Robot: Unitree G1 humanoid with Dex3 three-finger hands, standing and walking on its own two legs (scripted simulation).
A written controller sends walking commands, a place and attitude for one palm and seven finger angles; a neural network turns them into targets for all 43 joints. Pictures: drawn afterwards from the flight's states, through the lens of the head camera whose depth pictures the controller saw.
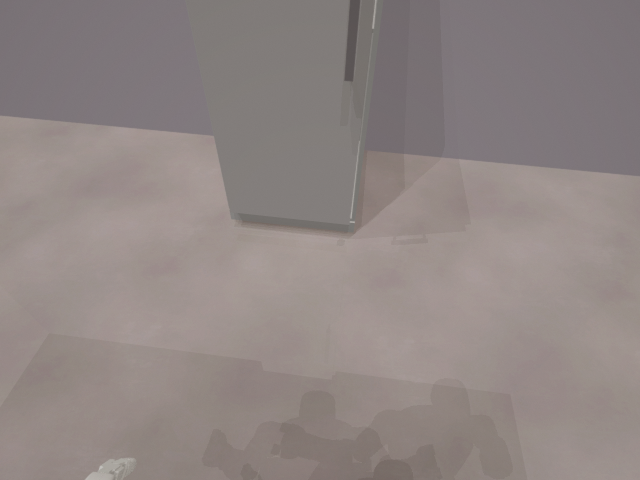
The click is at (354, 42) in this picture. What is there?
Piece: fridge door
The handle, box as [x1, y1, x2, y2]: [344, 0, 359, 81]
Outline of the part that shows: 359,0 350,0 344,80 352,81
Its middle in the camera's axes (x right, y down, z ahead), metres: +0.09 -0.60 +0.96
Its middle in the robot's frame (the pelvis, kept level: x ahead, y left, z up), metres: +1.15 -0.02 +0.17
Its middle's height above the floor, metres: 0.93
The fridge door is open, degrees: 0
